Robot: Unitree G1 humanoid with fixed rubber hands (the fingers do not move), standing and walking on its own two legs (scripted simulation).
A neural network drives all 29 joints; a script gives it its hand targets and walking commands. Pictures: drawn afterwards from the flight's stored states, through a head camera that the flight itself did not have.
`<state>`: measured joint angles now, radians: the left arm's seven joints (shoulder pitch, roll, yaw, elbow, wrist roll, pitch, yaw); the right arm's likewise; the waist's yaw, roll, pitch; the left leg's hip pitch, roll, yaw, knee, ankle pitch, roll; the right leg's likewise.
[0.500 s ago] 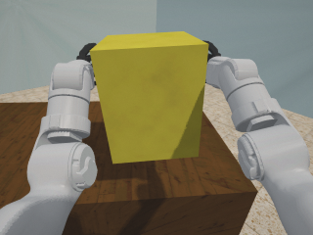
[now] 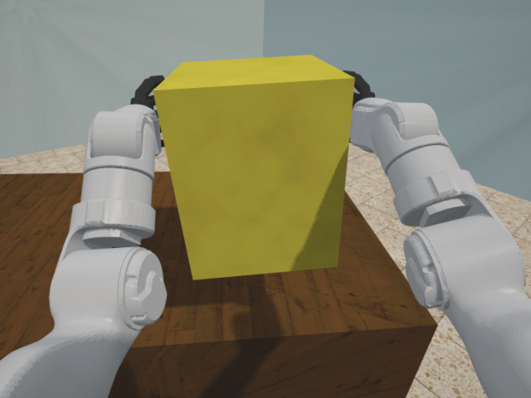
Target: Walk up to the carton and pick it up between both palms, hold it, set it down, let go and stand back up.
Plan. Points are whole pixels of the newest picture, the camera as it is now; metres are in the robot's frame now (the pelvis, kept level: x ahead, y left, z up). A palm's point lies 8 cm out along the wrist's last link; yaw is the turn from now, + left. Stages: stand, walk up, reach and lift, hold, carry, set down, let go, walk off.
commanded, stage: hold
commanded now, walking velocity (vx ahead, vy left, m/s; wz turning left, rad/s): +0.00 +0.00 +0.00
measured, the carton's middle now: (256, 159) +0.37 -0.01 +0.29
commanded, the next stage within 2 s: set down in 1.24 s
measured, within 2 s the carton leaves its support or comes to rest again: neither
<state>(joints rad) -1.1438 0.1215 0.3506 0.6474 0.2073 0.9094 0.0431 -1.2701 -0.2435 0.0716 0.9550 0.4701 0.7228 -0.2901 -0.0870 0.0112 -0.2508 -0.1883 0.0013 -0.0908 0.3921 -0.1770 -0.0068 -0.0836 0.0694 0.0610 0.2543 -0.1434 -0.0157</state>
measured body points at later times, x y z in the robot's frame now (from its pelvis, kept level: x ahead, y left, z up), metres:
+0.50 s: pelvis +0.00 +0.00 +0.00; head -0.11 +0.02 +0.44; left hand +0.38 +0.14 +0.34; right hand +0.37 -0.15 +0.35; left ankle +0.02 +0.12 -0.75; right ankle +0.00 -0.11 -0.75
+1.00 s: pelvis +0.00 +0.00 +0.00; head -0.11 +0.02 +0.44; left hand +0.38 +0.14 +0.34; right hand +0.37 -0.15 +0.35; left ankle +0.02 +0.12 -0.75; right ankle +0.00 -0.11 -0.75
